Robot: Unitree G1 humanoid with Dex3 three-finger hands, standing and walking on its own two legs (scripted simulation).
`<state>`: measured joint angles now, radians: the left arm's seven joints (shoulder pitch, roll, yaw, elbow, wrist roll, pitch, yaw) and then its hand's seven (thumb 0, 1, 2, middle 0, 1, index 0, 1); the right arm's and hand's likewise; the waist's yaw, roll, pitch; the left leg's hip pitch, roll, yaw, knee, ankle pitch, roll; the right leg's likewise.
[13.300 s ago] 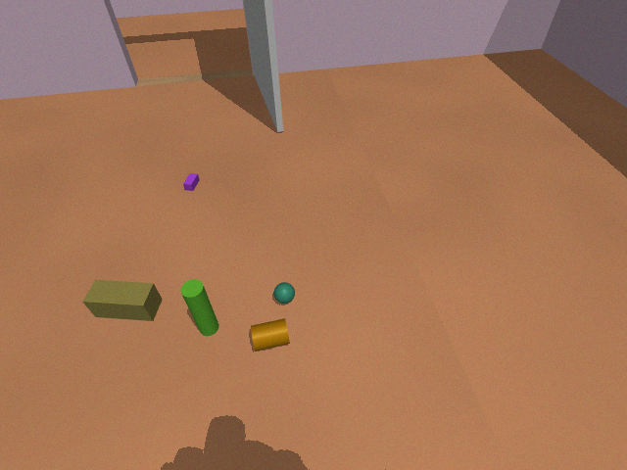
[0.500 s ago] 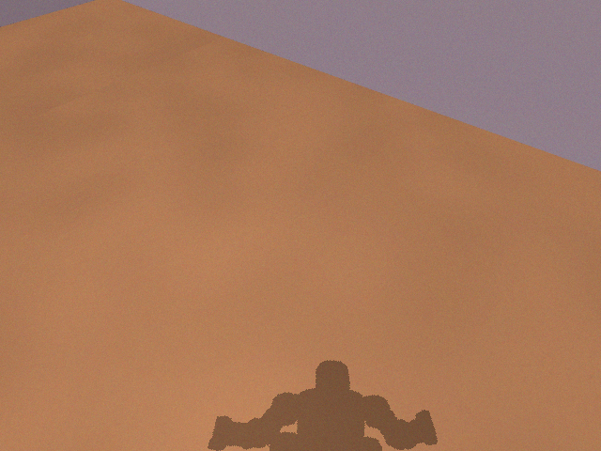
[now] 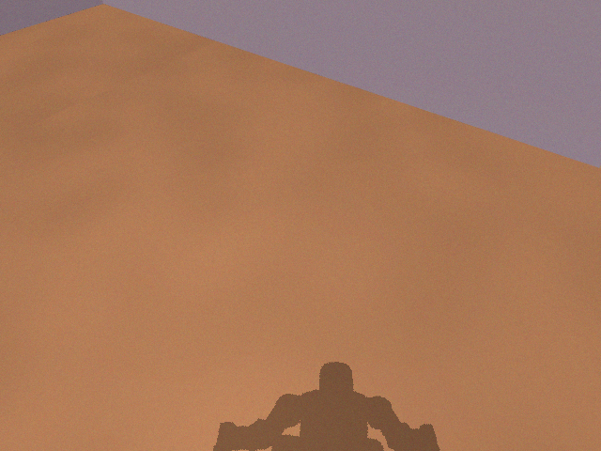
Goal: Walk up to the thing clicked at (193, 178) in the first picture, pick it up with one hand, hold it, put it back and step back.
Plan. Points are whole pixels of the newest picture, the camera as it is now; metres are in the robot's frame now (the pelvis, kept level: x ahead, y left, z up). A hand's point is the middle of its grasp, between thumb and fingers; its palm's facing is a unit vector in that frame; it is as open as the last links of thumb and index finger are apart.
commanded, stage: stand
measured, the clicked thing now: out of the picture +0.43 -1.13 -0.76
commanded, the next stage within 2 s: none
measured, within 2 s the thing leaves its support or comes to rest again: neither
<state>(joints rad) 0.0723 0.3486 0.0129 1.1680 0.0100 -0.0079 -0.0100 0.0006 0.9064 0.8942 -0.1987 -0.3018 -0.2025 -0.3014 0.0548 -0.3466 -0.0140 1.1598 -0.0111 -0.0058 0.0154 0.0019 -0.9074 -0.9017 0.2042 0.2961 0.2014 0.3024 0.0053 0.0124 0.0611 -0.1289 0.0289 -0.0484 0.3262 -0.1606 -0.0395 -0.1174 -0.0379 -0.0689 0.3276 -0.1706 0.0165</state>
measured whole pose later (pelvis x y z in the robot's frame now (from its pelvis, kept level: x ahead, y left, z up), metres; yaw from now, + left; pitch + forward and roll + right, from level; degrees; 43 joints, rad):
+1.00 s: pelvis +0.01 +0.00 +0.00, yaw -1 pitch -2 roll +0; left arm 0.10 0.35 0.01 1.14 0.01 -0.01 -0.01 0.00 0.91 0.89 -0.20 -0.30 -0.20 -0.30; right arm 0.08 -0.35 0.00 1.14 -0.01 -0.01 0.01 0.00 -0.91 -0.90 0.20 0.30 0.20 0.30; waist 0.01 0.01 0.05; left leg -0.11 0.04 -0.04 0.31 -0.17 -0.04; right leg -0.10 -0.03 -0.06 0.32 -0.18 0.01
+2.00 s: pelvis +0.02 +0.00 +0.00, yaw -1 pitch -2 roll +0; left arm 0.11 0.35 0.01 1.13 0.01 0.00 -0.01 0.00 0.91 0.89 -0.20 -0.30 -0.20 -0.30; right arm 0.10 -0.35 0.01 1.13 -0.01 -0.01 0.01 0.00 -0.91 -0.90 0.20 0.30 0.20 0.30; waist 0.01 0.01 0.05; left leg -0.10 0.04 -0.04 0.31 -0.18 -0.05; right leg -0.10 -0.03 -0.06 0.32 -0.19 0.01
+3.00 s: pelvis +0.34 +0.00 -0.03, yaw -4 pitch -1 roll +0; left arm 0.13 0.40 0.07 0.93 0.02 -0.06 -0.09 0.00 0.91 0.89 -0.20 -0.30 -0.20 -0.30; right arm 0.33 -0.41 -0.07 0.96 -0.01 -0.05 0.04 0.00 -0.91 -0.90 0.21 0.30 0.20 0.30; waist -0.02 0.05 0.08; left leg -0.08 0.10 0.05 0.85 -0.49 0.00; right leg -0.41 -0.05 -0.09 0.65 -0.21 -0.02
